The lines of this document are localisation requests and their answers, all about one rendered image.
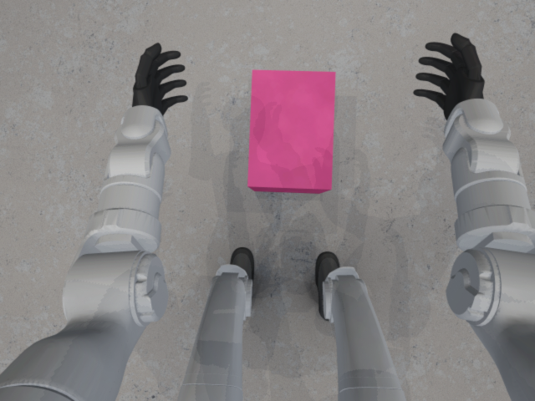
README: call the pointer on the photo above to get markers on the carton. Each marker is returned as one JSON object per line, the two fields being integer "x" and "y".
{"x": 291, "y": 131}

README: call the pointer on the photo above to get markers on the robot right forearm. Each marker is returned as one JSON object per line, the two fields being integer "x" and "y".
{"x": 489, "y": 188}

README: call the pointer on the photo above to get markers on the right robot hand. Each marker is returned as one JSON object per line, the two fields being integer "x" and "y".
{"x": 464, "y": 73}

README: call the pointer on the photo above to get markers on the robot right upper arm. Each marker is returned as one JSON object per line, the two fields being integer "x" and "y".
{"x": 494, "y": 290}

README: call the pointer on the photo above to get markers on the robot left foot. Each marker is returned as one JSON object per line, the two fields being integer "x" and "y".
{"x": 243, "y": 258}

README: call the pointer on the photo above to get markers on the robot right thigh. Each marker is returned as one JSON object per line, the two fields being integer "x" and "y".
{"x": 365, "y": 368}

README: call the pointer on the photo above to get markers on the robot left upper arm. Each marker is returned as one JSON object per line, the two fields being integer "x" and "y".
{"x": 109, "y": 300}

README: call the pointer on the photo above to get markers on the robot left forearm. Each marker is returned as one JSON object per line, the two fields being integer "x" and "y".
{"x": 131, "y": 193}

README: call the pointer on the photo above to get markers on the left robot hand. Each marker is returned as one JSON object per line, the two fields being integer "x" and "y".
{"x": 148, "y": 89}

